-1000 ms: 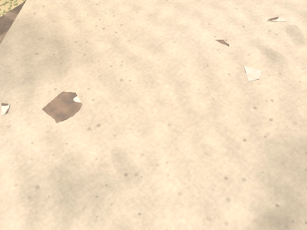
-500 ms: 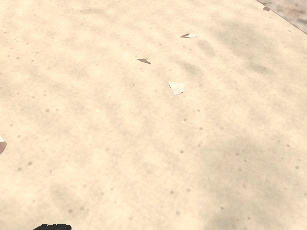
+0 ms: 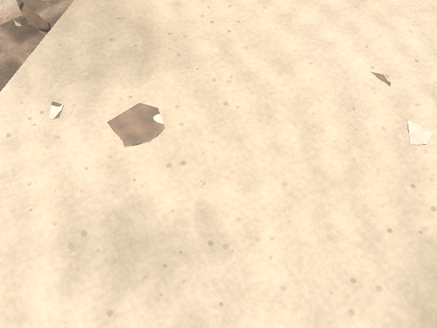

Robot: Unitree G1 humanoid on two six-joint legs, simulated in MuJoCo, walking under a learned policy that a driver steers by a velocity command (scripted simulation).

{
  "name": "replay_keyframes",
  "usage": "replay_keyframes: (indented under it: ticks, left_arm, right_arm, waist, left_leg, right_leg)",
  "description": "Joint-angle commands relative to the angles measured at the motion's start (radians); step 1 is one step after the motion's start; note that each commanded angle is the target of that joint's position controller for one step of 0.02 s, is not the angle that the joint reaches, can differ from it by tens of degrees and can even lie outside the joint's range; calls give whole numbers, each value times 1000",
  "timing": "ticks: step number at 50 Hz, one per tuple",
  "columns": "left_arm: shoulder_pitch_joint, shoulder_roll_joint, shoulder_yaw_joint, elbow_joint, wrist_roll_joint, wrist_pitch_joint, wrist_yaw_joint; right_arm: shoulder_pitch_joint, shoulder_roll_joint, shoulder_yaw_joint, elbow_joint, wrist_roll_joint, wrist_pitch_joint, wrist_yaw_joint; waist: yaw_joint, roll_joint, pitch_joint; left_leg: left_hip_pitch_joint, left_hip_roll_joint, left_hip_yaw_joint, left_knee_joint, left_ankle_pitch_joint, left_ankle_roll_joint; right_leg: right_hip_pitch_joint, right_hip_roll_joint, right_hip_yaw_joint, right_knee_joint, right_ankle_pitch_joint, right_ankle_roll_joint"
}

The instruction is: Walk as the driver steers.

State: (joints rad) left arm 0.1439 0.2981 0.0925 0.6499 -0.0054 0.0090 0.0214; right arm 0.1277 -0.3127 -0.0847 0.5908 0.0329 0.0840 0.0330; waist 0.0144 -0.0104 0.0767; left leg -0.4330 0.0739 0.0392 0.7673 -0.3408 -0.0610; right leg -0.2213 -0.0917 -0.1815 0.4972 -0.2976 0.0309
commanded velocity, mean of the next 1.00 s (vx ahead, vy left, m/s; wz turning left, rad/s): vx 0.24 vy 0.00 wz -0.41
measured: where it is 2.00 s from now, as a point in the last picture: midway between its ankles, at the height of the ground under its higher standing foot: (303, 169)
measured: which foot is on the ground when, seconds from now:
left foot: up 0.00-0.02, down 0.04-0.62, up 0.64-1.00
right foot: down 0.00-0.04, up 0.06-0.60, down 0.62-1.00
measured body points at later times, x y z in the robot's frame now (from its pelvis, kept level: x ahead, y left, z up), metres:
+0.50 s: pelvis +0.02 +0.04 +0.00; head +0.06 +0.03 +0.45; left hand +0.18 +0.30 -0.10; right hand +0.17 -0.24 -0.09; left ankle +0.01 +0.13 -0.73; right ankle +0.00 -0.10 -0.70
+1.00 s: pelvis +0.19 -0.06 +0.00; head +0.20 -0.09 +0.45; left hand +0.33 +0.20 -0.10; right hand +0.25 -0.38 -0.10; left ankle +0.39 +0.00 -0.70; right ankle -0.01 -0.09 -0.73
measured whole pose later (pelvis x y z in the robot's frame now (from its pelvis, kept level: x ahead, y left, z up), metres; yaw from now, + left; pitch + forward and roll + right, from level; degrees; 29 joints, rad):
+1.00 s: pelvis +0.19 -0.06 +0.00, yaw -29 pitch +4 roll +1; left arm 0.47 0.31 0.06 0.75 0.01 -0.05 -0.02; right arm 0.09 -0.30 -0.05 0.70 -0.04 -0.01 0.07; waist 0.09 0.03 -0.03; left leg -0.61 0.05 0.03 0.64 -0.07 -0.04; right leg 0.09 0.04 0.20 0.23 -0.37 -0.06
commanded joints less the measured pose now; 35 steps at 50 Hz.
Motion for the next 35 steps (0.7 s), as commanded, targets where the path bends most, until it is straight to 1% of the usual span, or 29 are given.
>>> replay_keyframes:
  ticks: [1,2,3,4,5,6,7,8,9,10,11,12,14,15,16,18,21,24,26,28,29,30,31,32,33,34,35]
  left_arm:
    - [1,156,53,-36,-26,-24,-14]
    - [43,120,45,-25,-12,-30,-20]
    - [15,45,10,-95,42,-34,-24]
    - [-72,100,19,-95,29,-34,-13]
    - [-97,134,25,-81,-5,-24,-4]
    - [-72,121,23,-59,-7,-14,6]
    - [-39,113,19,-30,2,-3,15]
    - [3,99,16,-5,8,7,13]
    - [49,84,10,23,4,13,8]
    - [74,73,6,38,-6,17,3]
    - [64,70,1,36,-13,19,1]
    - [32,77,-1,20,-16,21,1]
    - [-7,108,2,-10,-17,26,0]
    - [-11,119,5,-20,-20,29,-1]
    - [-11,121,7,-26,-21,33,-2]
    - [-6,107,6,-36,-20,40,-5]
    - [0,77,1,-52,-17,44,-15]
    - [5,63,0,-72,-20,45,-31]
    - [6,65,3,-86,-24,50,-43]
    - [19,72,11,-98,-27,63,-55]
    - [50,71,15,-88,-32,68,-55]
    - [127,87,28,-60,-39,67,-50]
    - [297,152,58,6,-48,60,-38]
    - [423,304,97,24,-45,35,-25]
    - [382,292,78,-26,-20,-23,-42]
    - [308,229,54,-28,-12,-56,-43]
    - [251,192,37,-41,-21,-70,-39]
  right_arm:
    - [74,-124,-55,-56,-2,1,-9]
    - [167,-211,-89,-40,-4,-3,-27]
    - [157,-336,-102,-77,-21,-17,-44]
    - [156,-264,-78,-93,-65,-49,-29]
    - [123,-211,-53,-78,-67,-69,-26]
    - [72,-154,-36,-60,-46,-76,-35]
    - [22,-94,-13,-53,-29,-75,-42]
    - [-18,-57,8,-45,-34,-79,-48]
    - [-37,-20,25,-32,-50,-85,-51]
    - [-46,-9,29,-20,-63,-92,-53]
    - [-55,-17,27,-16,-72,-97,-56]
    - [-56,-43,19,-12,-73,-97,-60]
    - [-26,-108,-4,4,-67,-83,-71]
    - [-11,-119,-11,10,-63,-76,-74]
    - [-3,-115,-12,14,-61,-71,-76]
    - [-8,-100,-12,18,-57,-68,-76]
    - [-29,-97,-19,18,-58,-68,-72]
    - [-38,-113,-33,15,-52,-64,-67]
    - [-38,-127,-42,16,-41,-62,-62]
    - [-44,-138,-50,19,-22,-64,-53]
    - [-30,-146,-56,29,-8,-67,-47]
    - [-17,-136,-57,42,6,-73,-42]
    - [-44,-83,-42,38,-4,-82,-37]
    - [-153,-2,-14,-25,-36,-96,-33]
    - [-245,-28,-15,-81,-22,-133,-28]
    - [-271,-86,-28,-87,13,-164,-12]
    - [-217,-119,-38,-67,10,-186,-4]
  waist:
    - [-44,-115,-177]
    - [-76,48,-193]
    - [-28,394,-217]
    - [-122,262,-343]
    - [-106,166,-288]
    - [-66,124,-236]
    - [-39,105,-216]
    - [-8,123,-214]
    - [12,130,-220]
    - [17,134,-211]
    - [8,132,-188]
    - [-9,138,-158]
    - [-41,144,-117]
    - [-51,134,-101]
    - [-57,122,-85]
    - [-58,108,-64]
    - [-49,97,-76]
    - [-42,101,-120]
    - [-38,115,-145]
    - [-20,129,-162]
    - [-6,121,-189]
    - [26,99,-211]
    - [91,-7,-218]
    - [139,-284,-139]
    - [154,-207,-140]
    - [122,-148,-60]
    - [65,-129,-34]
  left_leg:
    - [207,-75,65,-238,140,70]
    - [422,-23,-92,-325,433,139]
    - [595,265,-524,-310,886,327]
    - [522,353,-579,-368,817,456]
    - [457,308,-452,-384,711,412]
    - [407,248,-363,-381,598,345]
    - [366,206,-294,-382,553,298]
    - [287,175,-225,-390,583,282]
    - [245,151,-165,-405,585,273]
    - [229,137,-118,-418,558,266]
    - [222,130,-85,-427,507,256]
    - [226,137,-80,-438,461,258]
    - [270,193,-122,-462,381,293]
    - [292,221,-146,-473,338,310]
    - [308,243,-162,-483,301,320]
    - [329,266,-161,-493,281,328]
    - [350,267,-98,-477,377,326]
    - [379,270,-21,-432,540,310]
    - [403,280,19,-394,604,287]
    - [408,285,61,-338,611,246]
    - [376,282,87,-324,430,215]
    - [283,254,115,-279,117,177]
    - [68,182,165,-98,-143,127]
    - [-367,13,219,333,-345,33]
    - [-571,-91,-80,472,-313,45]
    - [-624,-37,-139,477,-214,75]
    - [-589,-24,-141,432,-119,91]
  right_leg:
    - [57,-193,45,78,397,-110]
    - [-136,-112,-16,302,220,-27]
    - [-500,34,5,630,-408,64]
    - [-525,61,200,779,-431,63]
    - [-505,31,218,802,-349,42]
    - [-496,8,216,747,-267,29]
    - [-452,-8,219,699,-201,35]
    - [-349,-5,211,681,-123,44]
    - [-266,2,208,656,-67,52]
    - [-223,9,209,601,-37,58]
    - [-202,13,219,522,-21,59]
    - [-204,18,216,468,-20,59]
    - [-261,16,202,451,-62,61]
    - [-298,8,201,461,-86,62]
    - [-331,-3,204,470,-103,64]
    - [-371,-21,202,479,-123,67]
    - [-358,-32,176,448,-137,65]
    - [-297,-17,128,371,-135,49]
    - [-255,-1,99,303,-128,28]
    - [-189,18,74,198,-86,-3]
    - [-108,44,46,129,-47,-31]
    - [31,74,40,69,-37,-74]
    - [257,65,132,4,-113,-150]
    - [418,-194,662,-156,-363,-323]
    - [398,-298,1049,-337,-637,-449]
    - [366,-302,978,-377,-658,-416]
    - [323,-264,891,-362,-569,-374]
Keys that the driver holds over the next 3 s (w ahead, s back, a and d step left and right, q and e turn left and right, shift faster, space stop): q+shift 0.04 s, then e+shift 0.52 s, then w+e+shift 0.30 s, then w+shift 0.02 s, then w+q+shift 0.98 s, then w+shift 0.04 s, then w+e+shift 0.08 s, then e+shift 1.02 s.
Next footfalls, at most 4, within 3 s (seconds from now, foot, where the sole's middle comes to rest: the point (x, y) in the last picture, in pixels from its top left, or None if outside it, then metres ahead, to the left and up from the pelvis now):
0.04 left None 0.05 0.13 -0.77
0.62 right None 0.03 -0.10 -0.77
1.08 left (245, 319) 0.44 -0.07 -0.77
1.52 right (337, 220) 0.78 -0.39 -0.77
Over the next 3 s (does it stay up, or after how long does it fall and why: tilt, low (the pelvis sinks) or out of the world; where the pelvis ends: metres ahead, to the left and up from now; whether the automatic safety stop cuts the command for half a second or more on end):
stays up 1.50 -0.12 0.00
